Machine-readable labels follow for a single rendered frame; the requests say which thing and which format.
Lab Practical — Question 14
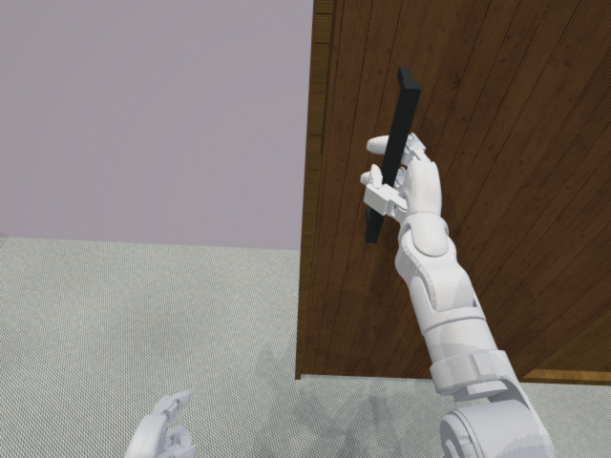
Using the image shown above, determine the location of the right robot upper arm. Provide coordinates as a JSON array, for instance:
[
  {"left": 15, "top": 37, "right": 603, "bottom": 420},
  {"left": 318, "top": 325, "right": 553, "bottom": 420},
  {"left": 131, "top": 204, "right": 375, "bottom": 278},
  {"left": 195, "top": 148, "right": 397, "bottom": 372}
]
[{"left": 440, "top": 400, "right": 556, "bottom": 458}]

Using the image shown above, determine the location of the right robot forearm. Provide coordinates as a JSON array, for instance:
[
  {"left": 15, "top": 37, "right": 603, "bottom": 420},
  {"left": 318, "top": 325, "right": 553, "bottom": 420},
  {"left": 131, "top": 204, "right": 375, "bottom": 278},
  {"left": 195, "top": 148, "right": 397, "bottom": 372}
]
[{"left": 395, "top": 213, "right": 558, "bottom": 458}]

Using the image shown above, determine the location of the handle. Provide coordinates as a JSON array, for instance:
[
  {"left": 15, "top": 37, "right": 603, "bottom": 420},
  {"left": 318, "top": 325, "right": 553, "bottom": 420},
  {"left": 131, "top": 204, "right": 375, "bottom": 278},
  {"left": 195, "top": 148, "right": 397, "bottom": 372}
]
[{"left": 365, "top": 66, "right": 422, "bottom": 243}]

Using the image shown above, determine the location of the right robot hand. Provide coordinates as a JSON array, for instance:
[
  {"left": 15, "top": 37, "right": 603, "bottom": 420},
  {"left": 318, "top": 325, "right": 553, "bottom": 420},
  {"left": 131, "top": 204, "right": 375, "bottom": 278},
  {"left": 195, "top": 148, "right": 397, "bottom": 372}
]
[{"left": 360, "top": 133, "right": 442, "bottom": 227}]

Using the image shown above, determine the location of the left robot hand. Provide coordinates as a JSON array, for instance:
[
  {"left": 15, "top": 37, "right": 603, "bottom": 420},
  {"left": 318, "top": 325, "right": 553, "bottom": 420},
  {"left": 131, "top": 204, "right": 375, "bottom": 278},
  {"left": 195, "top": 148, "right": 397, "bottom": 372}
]
[{"left": 124, "top": 390, "right": 196, "bottom": 458}]

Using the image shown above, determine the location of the wardrobe door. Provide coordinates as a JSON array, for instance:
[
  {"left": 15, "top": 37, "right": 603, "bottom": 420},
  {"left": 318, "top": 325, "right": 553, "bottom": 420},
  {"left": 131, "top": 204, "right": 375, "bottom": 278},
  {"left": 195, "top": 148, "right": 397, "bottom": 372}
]
[
  {"left": 302, "top": 0, "right": 611, "bottom": 380},
  {"left": 535, "top": 311, "right": 611, "bottom": 372}
]

